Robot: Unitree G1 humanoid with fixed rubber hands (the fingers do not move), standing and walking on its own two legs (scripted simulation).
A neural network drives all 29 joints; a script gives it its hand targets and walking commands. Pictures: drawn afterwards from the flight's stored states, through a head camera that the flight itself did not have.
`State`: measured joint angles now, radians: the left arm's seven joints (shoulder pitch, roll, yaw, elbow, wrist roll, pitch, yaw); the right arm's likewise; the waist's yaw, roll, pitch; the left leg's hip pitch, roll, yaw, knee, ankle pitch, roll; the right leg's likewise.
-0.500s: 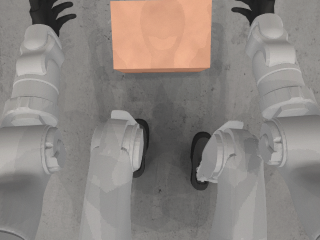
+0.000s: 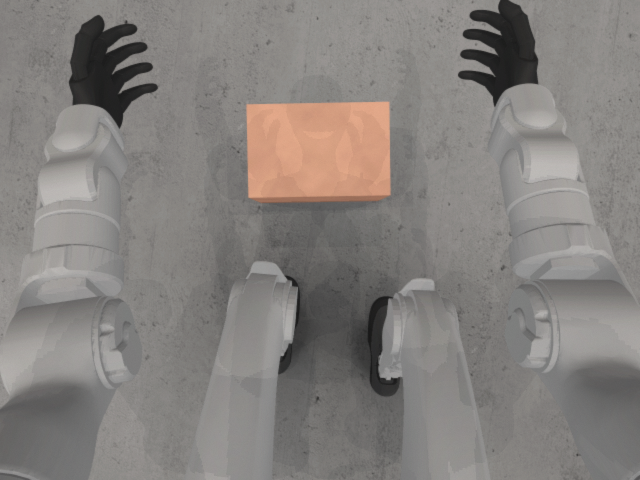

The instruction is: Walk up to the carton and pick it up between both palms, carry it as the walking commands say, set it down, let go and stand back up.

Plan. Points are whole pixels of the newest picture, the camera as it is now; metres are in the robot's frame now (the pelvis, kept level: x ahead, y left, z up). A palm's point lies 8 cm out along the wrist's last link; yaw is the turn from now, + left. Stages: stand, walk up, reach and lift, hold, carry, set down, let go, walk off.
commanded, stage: set down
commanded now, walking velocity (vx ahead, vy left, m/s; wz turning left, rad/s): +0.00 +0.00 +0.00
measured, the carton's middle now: (318, 157) +0.49 +0.06 -0.44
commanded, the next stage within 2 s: let go in 0.58 s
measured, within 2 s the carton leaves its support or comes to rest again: neither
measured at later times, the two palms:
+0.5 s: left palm out of the picture +0.46 +0.29 +0.05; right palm (617, 7) +0.53 -0.14 +0.04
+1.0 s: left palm out of the picture +0.37 +0.28 +0.12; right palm out of the picture +0.42 -0.17 +0.11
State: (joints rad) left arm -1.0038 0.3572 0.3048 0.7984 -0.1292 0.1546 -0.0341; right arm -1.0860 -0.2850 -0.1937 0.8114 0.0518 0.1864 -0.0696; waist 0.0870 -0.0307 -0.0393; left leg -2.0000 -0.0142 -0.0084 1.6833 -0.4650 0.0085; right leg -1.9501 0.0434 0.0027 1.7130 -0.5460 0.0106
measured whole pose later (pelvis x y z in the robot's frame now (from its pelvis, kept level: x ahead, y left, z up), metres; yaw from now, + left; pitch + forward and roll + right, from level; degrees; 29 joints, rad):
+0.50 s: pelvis +0.02 +0.00 +0.14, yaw +0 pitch +42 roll -1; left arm -0.91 0.30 0.36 0.82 -0.04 0.12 -0.10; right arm -0.98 -0.24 -0.25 0.82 -0.02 0.17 -0.02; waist 0.09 -0.04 -0.09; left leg -1.55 -0.01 -0.01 1.11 -0.31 0.01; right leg -1.51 0.05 0.04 1.14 -0.37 0.02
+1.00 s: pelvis +0.07 +0.02 +0.21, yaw +1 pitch +30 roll -1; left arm -0.29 0.26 0.18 0.53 0.01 0.08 -0.14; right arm -0.35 -0.14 -0.16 0.53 -0.06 0.10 -0.04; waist 0.05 0.00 -0.07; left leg -1.06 -0.04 -0.02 0.80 -0.27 0.03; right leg -1.00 0.03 0.05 0.80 -0.33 0.02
